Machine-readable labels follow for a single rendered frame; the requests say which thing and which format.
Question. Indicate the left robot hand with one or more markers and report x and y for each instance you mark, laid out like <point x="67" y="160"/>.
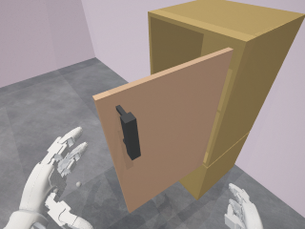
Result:
<point x="38" y="195"/>

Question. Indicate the cupboard door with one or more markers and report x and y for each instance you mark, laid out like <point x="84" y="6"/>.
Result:
<point x="175" y="111"/>

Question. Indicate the right robot hand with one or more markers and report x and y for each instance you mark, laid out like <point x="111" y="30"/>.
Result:
<point x="247" y="216"/>

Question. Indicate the handle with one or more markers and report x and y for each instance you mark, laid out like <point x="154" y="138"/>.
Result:
<point x="130" y="133"/>

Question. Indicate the left robot forearm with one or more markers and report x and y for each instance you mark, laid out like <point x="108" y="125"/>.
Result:
<point x="26" y="219"/>

